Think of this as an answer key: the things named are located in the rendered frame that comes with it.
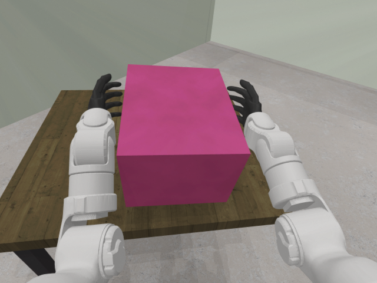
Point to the robot right hand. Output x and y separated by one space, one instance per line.
250 102

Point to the robot left hand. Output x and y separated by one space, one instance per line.
99 96

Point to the robot left forearm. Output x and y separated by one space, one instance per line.
91 168

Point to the right robot upper arm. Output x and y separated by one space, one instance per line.
311 240

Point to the table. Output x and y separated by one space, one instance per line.
31 206

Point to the carton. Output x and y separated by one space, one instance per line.
180 141

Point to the left robot upper arm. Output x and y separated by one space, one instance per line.
88 254

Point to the robot right forearm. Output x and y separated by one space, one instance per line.
290 187

